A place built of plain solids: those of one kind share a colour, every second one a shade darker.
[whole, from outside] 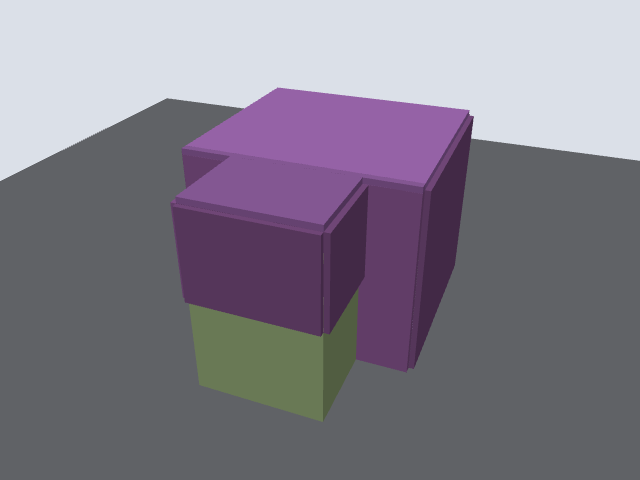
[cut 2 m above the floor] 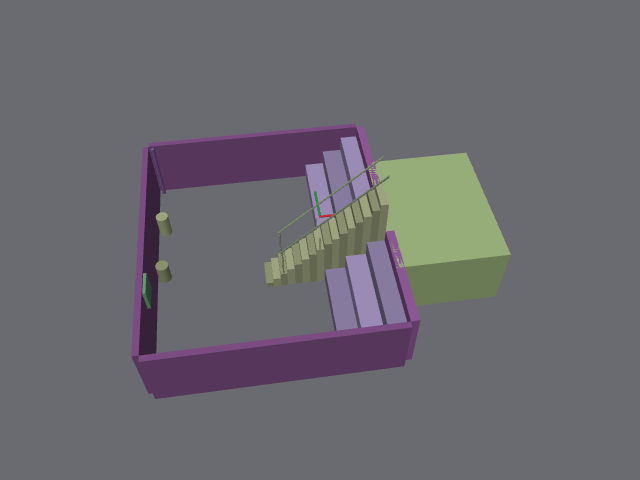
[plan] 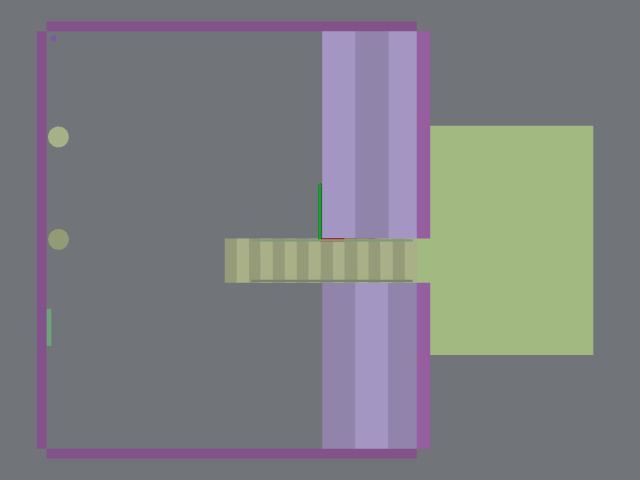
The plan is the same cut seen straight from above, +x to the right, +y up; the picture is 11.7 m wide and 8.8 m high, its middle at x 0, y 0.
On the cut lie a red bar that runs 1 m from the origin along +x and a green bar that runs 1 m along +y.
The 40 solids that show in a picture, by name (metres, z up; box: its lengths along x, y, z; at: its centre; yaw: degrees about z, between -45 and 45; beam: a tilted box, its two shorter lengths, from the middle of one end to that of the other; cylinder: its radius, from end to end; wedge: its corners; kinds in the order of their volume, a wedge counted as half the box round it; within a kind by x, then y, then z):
{
 "floor_1": {"box": [3.24, 4.21, 3.62], "at": [3.39, -0.01, 1.51]},
 "wall_1": {"box": [0.18, 7.65, 6.46], "at": [-5.1, 0.0, 3.18]},
 "wall_2": {"box": [6.79, 0.18, 6.46], "at": [-1.62, -3.92, 3.18]},
 "wall_3": {"box": [6.79, 0.18, 6.46], "at": [-1.62, 3.92, 3.18]},
 "wall_4": {"box": [0.25, 3.04, 6.46], "at": [1.9, -2.31, 3.18]},
 "wall_5": {"box": [0.25, 3.8, 6.46], "at": [1.9, 1.93, 3.18]},
 "wall_6": {"box": [2.99, 0.18, 3.1], "at": [3.52, -2.2, 4.87]},
 "wall_7": {"box": [2.99, 0.18, 3.1], "at": [3.52, 2.19, 4.87]},
 "wall_8": {"box": [0.18, 4.21, 3.1], "at": [5.1, -0.01, 4.87]},
 "roof_1": {"box": [6.79, 7.65, 0.2], "at": [-1.62, 0.0, 6.51]},
 "roof_2": {"box": [0.25, 7.65, 0.2], "at": [1.9, 0.0, 6.51]},
 "roof_3": {"box": [2.99, 4.21, 0.2], "at": [3.52, -0.01, 6.51]},
 "mass_1": {"box": [0.61, 3.04, 0.59], "at": [0.34, -2.31, 0.24]},
 "mass_2": {"box": [0.61, 3.8, 0.59], "at": [0.34, 1.93, 0.24]},
 "mass_3": {"box": [0.61, 3.04, 1.12], "at": [0.95, -2.31, 0.51]},
 "mass_4": {"box": [0.61, 3.8, 1.12], "at": [0.95, 1.93, 0.51]},
 "mass_5": {"box": [0.54, 3.04, 1.66], "at": [1.52, -2.31, 0.78]},
 "mass_6": {"box": [0.54, 3.8, 1.66], "at": [1.52, 1.93, 0.78]},
 "tread_1": {"wedge": [[-1.75, -0.78, -0.05], [-1.75, -0.78, 0.18], [-1.75, 0.03, -0.05], [-1.75, 0.03, 0.18], [-1.53, 0.03, -0.05], [-1.53, 0.03, 0.18], [-1.52, -0.78, -0.05], [-1.52, -0.78, 0.19]]},
 "tread_2": {"wedge": [[-1.53, -0.78, -0.05], [-1.53, -0.78, 0.36], [-1.53, 0.03, -0.05], [-1.53, 0.03, 0.36], [-1.3, -0.78, -0.05], [-1.3, -0.78, 0.36], [-1.3, 0.03, -0.05], [-1.3, 0.03, 0.36]]},
 "tread_3": {"wedge": [[-1.3, -0.78, -0.05], [-1.3, -0.78, 0.56], [-1.3, 0.03, -0.05], [-1.3, 0.03, 0.56], [-1.09, -0.78, -0.05], [-1.09, -0.78, 0.56], [-1.09, 0.03, -0.05], [-1.09, 0.03, 0.56]]},
 "tread_4": {"wedge": [[-1.09, -0.78, -0.05], [-1.09, -0.78, 0.74], [-1.09, 0.03, -0.05], [-1.09, 0.03, 0.74], [-0.86, -0.78, -0.05], [-0.86, -0.78, 0.74], [-0.86, 0.03, -0.05], [-0.86, 0.03, 0.74]]},
 "tread_5": {"wedge": [[-0.87, -0.78, -0.05], [-0.87, -0.78, 0.93], [-0.87, 0.03, -0.05], [-0.87, 0.03, 0.93], [-0.64, -0.78, -0.05], [-0.64, -0.78, 0.93], [-0.64, 0.03, -0.05], [-0.64, 0.03, 0.93]]},
 "tread_6": {"wedge": [[-0.65, 0.03, -0.05], [-0.65, 0.03, 1.13], [-0.64, -0.78, -0.05], [-0.64, -0.78, 1.13], [-0.42, -0.78, -0.05], [-0.42, -0.78, 1.13], [-0.42, 0.03, -0.05], [-0.42, 0.03, 1.13]]},
 "tread_7": {"wedge": [[-0.42, -0.78, -0.05], [-0.42, -0.78, 1.32], [-0.42, 0.03, -0.05], [-0.42, 0.03, 1.32], [-0.21, -0.78, -0.05], [-0.21, -0.78, 1.32], [-0.21, 0.03, -0.05], [-0.21, 0.03, 1.32]]},
 "tread_8": {"wedge": [[-0.21, -0.78, -0.05], [-0.21, -0.78, 1.51], [-0.21, 0.03, -0.05], [-0.21, 0.03, 1.51], [0.01, -0.78, -0.05], [0.01, -0.78, 1.51], [0.02, 0.03, -0.05], [0.02, 0.03, 1.51]]},
 "tread_9": {"wedge": [[0.01, -0.78, -0.05], [0.01, -0.78, 1.72], [0.02, 0.03, -0.05], [0.02, 0.03, 1.71], [0.24, -0.78, -0.05], [0.24, -0.78, 1.71], [0.24, 0.03, -0.05], [0.24, 0.03, 1.71]]},
 "tread_10": {"wedge": [[0.24, -0.78, -0.05], [0.24, -0.78, 1.9], [0.24, 0.03, -0.05], [0.24, 0.03, 1.9], [0.45, -0.78, -0.05], [0.45, -0.78, 1.89], [0.45, 0.03, -0.05], [0.45, 0.03, 1.9]]},
 "tread_11": {"wedge": [[0.45, -0.78, -0.05], [0.45, -0.78, 2.1], [0.45, 0.03, -0.05], [0.45, 0.03, 2.1], [0.68, 0.03, -0.05], [0.68, 0.03, 2.1], [0.69, -0.78, -0.05], [0.69, -0.78, 2.1]]},
 "tread_12": {"wedge": [[0.68, 0.03, -0.05], [0.68, 0.03, 2.3], [0.69, -0.78, -0.05], [0.69, -0.78, 2.3], [0.89, -0.78, -0.05], [0.89, -0.78, 2.3], [0.89, 0.03, -0.05], [0.89, 0.03, 2.3]]},
 "tread_13": {"wedge": [[0.89, -0.78, -0.05], [0.89, -0.78, 2.5], [0.89, 0.03, -0.05], [0.89, 0.03, 2.5], [1.1, 0.03, -0.05], [1.1, 0.03, 2.5], [1.11, -0.78, -0.05], [1.11, -0.78, 2.5]]},
 "tread_14": {"wedge": [[1.1, 0.03, -0.05], [1.1, 0.03, 2.7], [1.11, -0.78, -0.05], [1.11, -0.78, 2.7], [1.34, -0.78, -0.05], [1.34, -0.78, 2.7], [1.34, 0.03, -0.05], [1.34, 0.03, 2.7]]},
 "tread_15": {"wedge": [[1.33, 0.03, -0.05], [1.33, 0.03, 2.92], [1.34, -0.78, -0.05], [1.34, -0.78, 2.92], [1.56, -0.78, -0.05], [1.56, -0.78, 2.92], [1.56, 0.03, -0.05], [1.56, 0.03, 2.92]]},
 "tread_16": {"wedge": [[1.55, -0.78, -0.05], [1.55, -0.78, 3.11], [1.55, 0.03, -0.05], [1.55, 0.03, 3.11], [1.78, -0.78, -0.05], [1.78, -0.78, 3.11], [1.78, 0.03, -0.05], [1.78, 0.03, 3.11]]},
 "guard_rail_1": {"wedge": [[-1.26, -0.77, 1.49], [-1.26, -0.77, 1.54], [-1.26, -0.73, 1.49], [-1.26, -0.73, 1.54], [1.7, -0.77, 4.12], [1.7, -0.77, 4.17], [1.7, -0.73, 4.12], [1.7, -0.73, 4.17]]},
 "guard_rail_2": {"wedge": [[-1.26, -0.03, 1.48], [-1.26, -0.03, 1.54], [-1.26, 0.01, 1.48], [-1.26, 0.01, 1.54], [1.7, -0.03, 4.12], [1.7, -0.03, 4.17], [1.7, 0.01, 4.12], [1.7, 0.01, 4.17]]},
 "bin_1": {"cylinder": 0.19, "from": [-4.8, 1.89, 0.0], "to": [-4.8, 1.89, 0.75]},
 "bin_2": {"cylinder": 0.19, "from": [-4.79, 0.01, 0.0], "to": [-4.79, 0.01, 0.62]},
 "pipe_1": {"cylinder": 0.06, "from": [-4.88, 3.7, 0.0], "to": [-4.88, 3.7, 6.41]},
 "cabinet_1": {"box": [0.09, 0.69, 0.7], "at": [-4.97, -1.6, 1.6]}
}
